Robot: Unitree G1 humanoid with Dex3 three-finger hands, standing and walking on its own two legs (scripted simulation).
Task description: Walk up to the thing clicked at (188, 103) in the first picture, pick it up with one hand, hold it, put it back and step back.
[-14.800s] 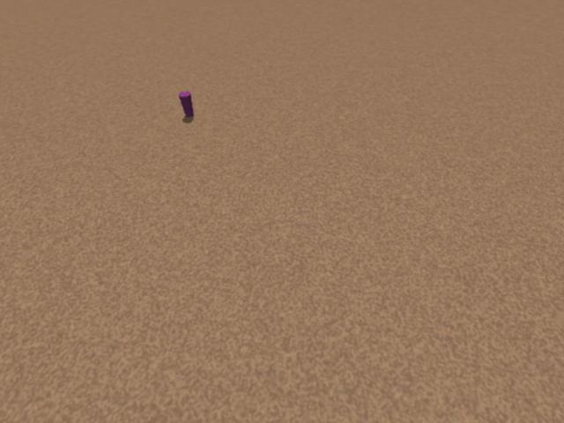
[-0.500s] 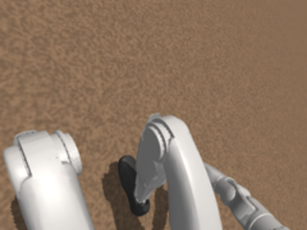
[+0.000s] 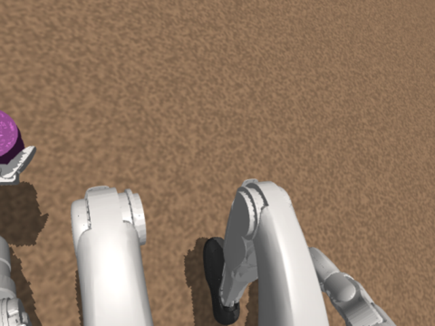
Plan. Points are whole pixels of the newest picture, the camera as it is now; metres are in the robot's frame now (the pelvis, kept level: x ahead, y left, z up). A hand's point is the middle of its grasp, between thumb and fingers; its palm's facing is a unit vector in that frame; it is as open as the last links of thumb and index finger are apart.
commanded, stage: settle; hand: left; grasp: from the side
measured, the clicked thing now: out of the picture +0.38 +0.34 -0.11
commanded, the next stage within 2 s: lift in 1.30 s
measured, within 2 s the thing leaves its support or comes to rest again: neither
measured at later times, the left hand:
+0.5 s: hand out of the picture +0.38 +0.34 +0.00, palm faces +0.44 -0.90 -0.04, open 9.7 cm
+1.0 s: hand out of the picture +0.38 +0.33 +0.04, palm faces +0.45 -0.89 -0.04, open 9.7 cm
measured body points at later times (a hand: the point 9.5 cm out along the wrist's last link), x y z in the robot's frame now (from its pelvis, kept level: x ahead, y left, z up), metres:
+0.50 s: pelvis +0.02 -0.01 +0.04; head +0.21 +0.09 +0.43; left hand +0.35 +0.38 +0.00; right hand +0.22 -0.25 -0.08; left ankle +0.08 +0.13 -0.27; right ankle +0.12 -0.12 -0.27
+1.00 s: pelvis +0.01 -0.01 +0.06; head +0.20 +0.07 +0.46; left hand +0.36 +0.38 +0.04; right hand +0.21 -0.25 -0.06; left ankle +0.08 +0.13 -0.27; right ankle +0.12 -0.12 -0.27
